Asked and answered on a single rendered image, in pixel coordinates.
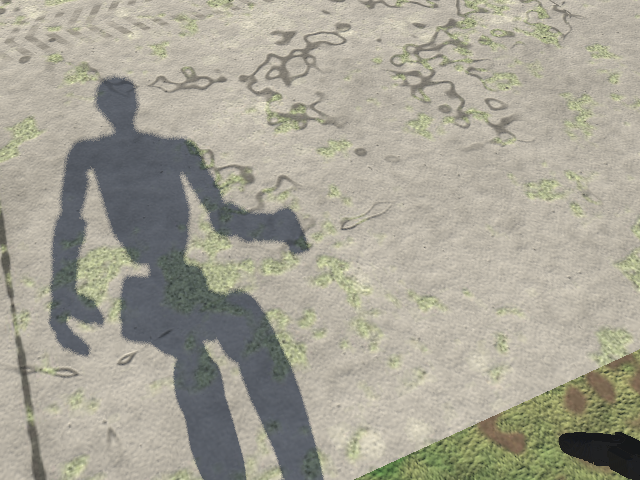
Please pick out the right robot hand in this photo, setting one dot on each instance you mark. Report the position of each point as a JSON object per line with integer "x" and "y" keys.
{"x": 620, "y": 452}

